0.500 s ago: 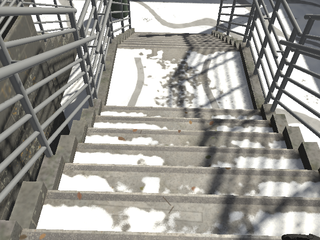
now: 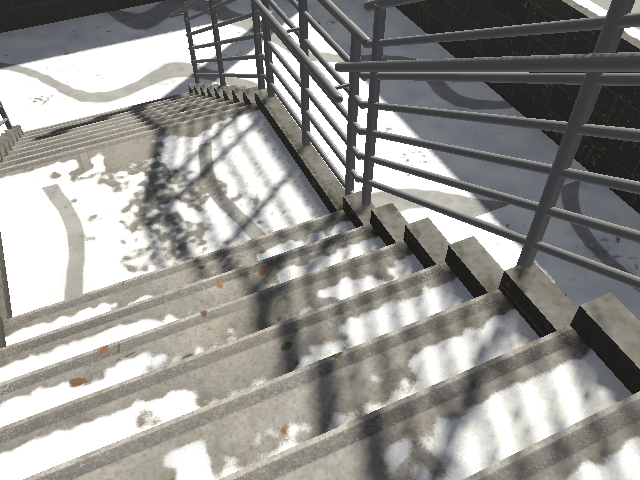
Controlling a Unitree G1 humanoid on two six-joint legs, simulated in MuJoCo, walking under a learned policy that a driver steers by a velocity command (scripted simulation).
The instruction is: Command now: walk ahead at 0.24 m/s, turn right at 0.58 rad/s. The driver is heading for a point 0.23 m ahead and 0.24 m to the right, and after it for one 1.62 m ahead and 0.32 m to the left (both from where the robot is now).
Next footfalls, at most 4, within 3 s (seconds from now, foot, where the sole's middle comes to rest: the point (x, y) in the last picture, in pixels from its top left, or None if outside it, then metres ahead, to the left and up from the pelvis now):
0.08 right None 0.13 -0.11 -0.74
0.48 left None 0.24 0.07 -0.91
1.02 right None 0.07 -0.15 -0.74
1.62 left None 0.40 -0.26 -0.91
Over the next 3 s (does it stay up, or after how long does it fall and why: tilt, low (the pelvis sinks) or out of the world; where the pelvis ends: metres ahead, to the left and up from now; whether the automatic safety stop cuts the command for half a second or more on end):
stays up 0.39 -0.40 -0.14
